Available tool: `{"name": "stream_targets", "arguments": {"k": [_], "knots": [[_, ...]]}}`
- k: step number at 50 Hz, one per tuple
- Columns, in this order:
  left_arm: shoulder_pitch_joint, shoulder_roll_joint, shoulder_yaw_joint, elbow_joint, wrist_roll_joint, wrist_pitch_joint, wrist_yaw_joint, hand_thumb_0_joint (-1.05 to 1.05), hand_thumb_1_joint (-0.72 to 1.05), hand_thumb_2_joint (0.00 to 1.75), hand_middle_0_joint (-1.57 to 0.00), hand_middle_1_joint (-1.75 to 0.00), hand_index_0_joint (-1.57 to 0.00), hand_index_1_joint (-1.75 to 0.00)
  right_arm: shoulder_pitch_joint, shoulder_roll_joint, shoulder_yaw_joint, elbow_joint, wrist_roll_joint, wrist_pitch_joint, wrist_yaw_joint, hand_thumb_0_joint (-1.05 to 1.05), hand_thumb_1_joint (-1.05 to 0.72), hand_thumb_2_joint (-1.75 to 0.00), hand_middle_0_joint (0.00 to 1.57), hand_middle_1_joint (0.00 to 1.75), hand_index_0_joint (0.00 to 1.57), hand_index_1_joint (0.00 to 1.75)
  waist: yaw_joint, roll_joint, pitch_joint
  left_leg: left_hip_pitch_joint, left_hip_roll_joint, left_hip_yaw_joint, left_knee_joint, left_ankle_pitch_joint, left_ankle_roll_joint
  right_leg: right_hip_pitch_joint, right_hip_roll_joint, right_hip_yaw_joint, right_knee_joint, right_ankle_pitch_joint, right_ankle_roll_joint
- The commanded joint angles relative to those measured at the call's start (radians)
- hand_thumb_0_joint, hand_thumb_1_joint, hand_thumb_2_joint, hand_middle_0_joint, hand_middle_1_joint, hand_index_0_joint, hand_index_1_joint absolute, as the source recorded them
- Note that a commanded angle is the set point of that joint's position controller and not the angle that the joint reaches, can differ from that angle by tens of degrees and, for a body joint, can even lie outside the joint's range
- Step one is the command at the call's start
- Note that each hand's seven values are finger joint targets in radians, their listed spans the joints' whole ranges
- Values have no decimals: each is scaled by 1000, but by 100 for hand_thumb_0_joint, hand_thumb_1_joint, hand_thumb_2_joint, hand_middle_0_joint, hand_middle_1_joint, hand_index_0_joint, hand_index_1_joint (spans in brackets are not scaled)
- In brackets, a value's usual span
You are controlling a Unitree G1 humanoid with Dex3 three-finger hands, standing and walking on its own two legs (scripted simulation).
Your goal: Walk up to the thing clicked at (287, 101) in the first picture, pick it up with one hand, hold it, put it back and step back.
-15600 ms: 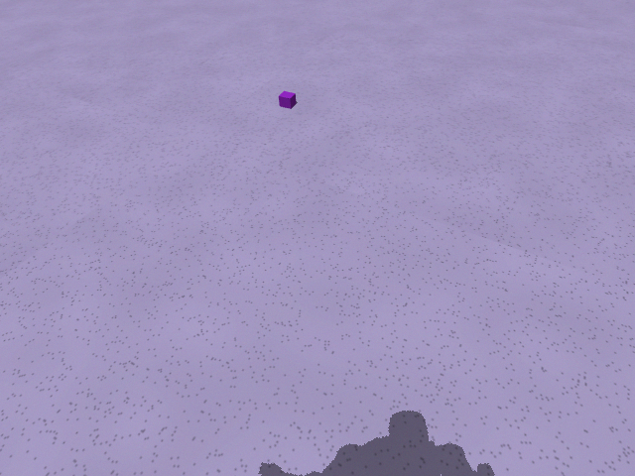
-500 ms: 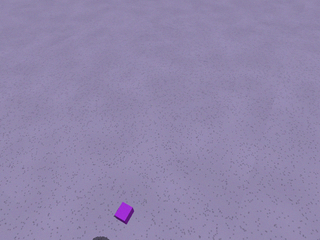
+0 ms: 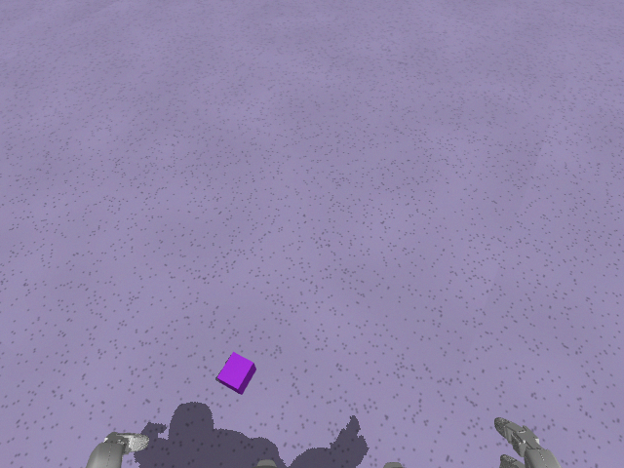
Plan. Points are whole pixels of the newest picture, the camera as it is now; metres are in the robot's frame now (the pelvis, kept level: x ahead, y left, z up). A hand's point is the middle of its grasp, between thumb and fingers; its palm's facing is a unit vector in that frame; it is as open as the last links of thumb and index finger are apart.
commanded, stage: rise first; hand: left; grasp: from above
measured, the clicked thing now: (237, 373) +0.44 +0.25 -0.69
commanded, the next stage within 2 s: none
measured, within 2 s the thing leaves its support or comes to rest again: neither
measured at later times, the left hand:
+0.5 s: hand out of the picture +0.13 +0.27 -0.22, palm faces -0.11 -0.74 -0.67, open 12.9 cm
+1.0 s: hand (190, 418) +0.27 +0.28 -0.42, palm faces -0.09 -0.39 -0.92, open 13.2 cm
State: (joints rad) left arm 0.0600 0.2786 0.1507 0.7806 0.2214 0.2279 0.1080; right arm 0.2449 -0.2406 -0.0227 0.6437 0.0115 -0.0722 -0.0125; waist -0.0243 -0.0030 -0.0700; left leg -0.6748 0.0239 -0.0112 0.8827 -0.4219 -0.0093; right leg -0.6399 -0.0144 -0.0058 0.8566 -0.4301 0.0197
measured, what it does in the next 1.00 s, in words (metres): lowers itself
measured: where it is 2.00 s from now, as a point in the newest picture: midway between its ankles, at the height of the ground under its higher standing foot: outside the picture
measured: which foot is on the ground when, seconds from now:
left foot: down 0.00-1.00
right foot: down 0.00-1.00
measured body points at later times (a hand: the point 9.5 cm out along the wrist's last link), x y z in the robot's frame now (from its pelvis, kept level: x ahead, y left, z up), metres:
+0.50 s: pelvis -0.01 +0.00 -0.06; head +0.09 +0.01 +0.38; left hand +0.14 +0.31 -0.18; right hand +0.16 -0.24 -0.16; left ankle +0.00 +0.12 -0.69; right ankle -0.01 -0.13 -0.69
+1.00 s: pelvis -0.09 -0.01 -0.26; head +0.10 +0.02 +0.14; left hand +0.28 +0.30 -0.37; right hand +0.02 -0.28 -0.40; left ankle +0.00 +0.12 -0.70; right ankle -0.01 -0.14 -0.70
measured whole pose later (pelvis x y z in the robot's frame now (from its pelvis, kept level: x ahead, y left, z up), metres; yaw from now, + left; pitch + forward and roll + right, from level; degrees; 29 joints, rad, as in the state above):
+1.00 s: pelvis -0.09 -0.01 -0.26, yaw -4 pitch +35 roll -4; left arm -0.81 0.42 0.29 1.38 0.50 0.47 0.74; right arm 0.05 -0.25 -0.01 0.89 -0.13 -0.19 0.13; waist -0.12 0.00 -0.20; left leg -1.94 0.04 -0.10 1.96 -0.63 -0.04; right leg -1.89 0.02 -0.05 1.92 -0.64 0.01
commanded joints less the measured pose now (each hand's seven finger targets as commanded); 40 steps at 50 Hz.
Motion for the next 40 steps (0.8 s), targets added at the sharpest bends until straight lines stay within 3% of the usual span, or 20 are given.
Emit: {"name": "stream_targets", "arguments": {"k": [1, 2, 7, 9, 12, 13, 14, 18, 21, 24, 28, 29, 30, 32, 34, 35, 36, 40], "knots": [[-8, 158, 43, -196, 34, 29, 59, 0, -36, 80, -32, -82, -30, -84, 1, -143, -60, -140, -4, -56, -25, 0, -94, -91, 20, 30, 20, 30, 3, 62, -251, 106, -12, 6, -44, 288, 0, 27, 31, -22, -20, 240, -36], [3, 162, 53, -221, 33, 40, 67, 0, -36, 81, -30, -82, -28, -84, -5, -143, -62, -144, -5, -56, -28, 0, -92, -90, 20, 30, 20, 30, 13, 69, -249, 91, -11, 1, -36, 292, -1, 20, 32, -25, -8, 241, -36], [39, 139, 40, -281, 44, 95, 98, 0, -34, 79, -27, -86, -27, -86, -25, -131, -60, -153, -14, -55, -46, 0, -92, -90, 20, 30, 20, 30, 5, 71, -305, 61, -9, -3, 29, 357, 1, -13, 39, -23, 53, 295, -35], [41, 154, 52, -304, 50, 110, 111, 0, -34, 79, -27, -87, -27, -86, -32, -132, -59, -158, -16, -56, -50, 0, -92, -90, 20, 30, 20, 30, 11, 85, -291, 37, -4, -11, 37, 327, -3, -46, 37, -28, 73, 255, -40], [62, 131, 34, -302, 68, 135, 128, 0, -32, 78, -26, -87, -27, -87, -23, -126, -55, -156, -16, -58, -59, 0, -91, -90, 20, 30, 20, 30, 1, 56, -294, -11, -9, -5, 70, 288, 2, -56, 34, -31, 89, 244, -39], [54, 134, 42, -315, 71, 137, 138, 0, -33, 79, -26, -88, -27, -87, -40, -113, -52, -161, -16, -59, -62, 0, -92, -90, 20, 30, 20, 30, 15, 64, -313, -26, -16, 4, 91, 294, 7, -58, 34, -22, 95, 260, -36], [75, 131, 42, -309, 76, 143, 144, 0, -33, 77, -27, -87, -28, -86, -25, -118, -53, -159, -15, -61, -61, 0, -94, -90, 20, 30, 20, 30, 7, 64, -341, -19, -12, 2, 105, 324, 4, -58, 33, -28, 111, 280, -38], [65, 122, 32, -303, 93, 156, 173, 0, -34, 78, -26, -89, -28, -87, -49, -113, -50, -160, -15, -65, -66, 0, -96, -91, 20, 30, 20, 30, 12, 72, -333, -63, -11, -4, 135, 293, 1, -116, 35, -33, 151, 240, -45], [-55, 147, 32, -267, 132, 153, 204, 0, -33, 78, -25, -90, -27, -88, -48, -114, -43, -139, -14, -72, -74, 0, -95, -91, 20, 30, 20, 30, -4, 61, -311, -137, -9, -7, 178, 213, 3, -182, 27, -35, 187, 180, -46], [-202, 110, -1, -133, 172, 138, 245, 0, -37, 80, -25, -90, -26, -88, -39, -120, -41, -92, -24, -87, -80, 0, -97, -91, 20, 30, 20, 30, -28, 60, -285, -245, -4, -12, 240, 108, -1, -328, 25, -35, 263, 92, -49], [-372, 110, -15, -14, 256, 124, 335, 0, -34, 85, -21, -89, -21, -89, -47, -138, -40, -36, -35, -109, -67, 0, -90, -89, 20, 30, 20, 30, -19, 43, -428, -346, -11, 0, 386, 161, -2, -429, 29, -32, 397, 144, -52], [-407, 167, 17, 11, 281, 126, 369, 0, -36, 88, -20, -89, -20, -90, -73, -150, -34, -42, -36, -116, -61, 0, -89, -89, 20, 30, 20, 30, -6, 72, -464, -380, -15, 4, 415, 164, -4, -450, 27, -25, 427, 151, -52], [-450, 136, -3, 47, 290, 135, 401, 0, -37, 88, -21, -88, -20, -89, -73, -147, -31, -23, -41, -119, -54, 0, -89, -89, 20, 30, 20, 30, -11, 59, -483, -410, -14, 3, 439, 150, -6, -482, 27, -27, 447, 140, -52], [-536, 185, 20, 130, 323, 160, 467, 0, -40, 91, -21, -88, -19, -90, -87, -161, -30, 6, -47, -125, -40, 0, -90, -90, 20, 30, 20, 30, -9, 77, -536, -445, -13, -2, 475, 119, -11, -552, 28, -27, 488, 106, -54], [-687, 160, -3, 188, 328, 173, 525, 0, -45, 95, -17, -93, -15, -95, -86, -159, -28, 51, -60, -133, -21, 0, -90, -90, 20, 30, 20, 30, -35, 86, -564, -513, -12, -7, 529, 95, -14, -633, 30, -34, 534, 94, -52], [-690, 201, 29, 256, 336, 182, 551, 0, -45, 94, -17, -95, -15, -97, -101, -167, -26, 54, -66, -136, -10, 0, -90, -90, 20, 30, 20, 30, -21, 73, -575, -562, -13, 3, 568, 75, -10, -654, 32, -33, 547, 83, -49], [-723, 207, 33, 297, 335, 191, 576, 0, -47, 96, -16, -96, -14, -98, -91, -174, -31, 79, -73, -139, 1, 0, -90, -90, 20, 30, 20, 30, -34, 52, -590, -596, -13, 6, 603, 56, -7, -676, 34, -34, 563, 71, -44], [-852, 287, 103, 421, 327, 224, 653, 0, -46, 96, -20, -92, -17, -95, -75, -172, -36, 132, -108, -144, 53, 0, -90, -90, 20, 30, 20, 30, -25, 54, -667, -733, -16, 27, 749, 41, -8, -729, 32, -19, 660, 60, -32]]}}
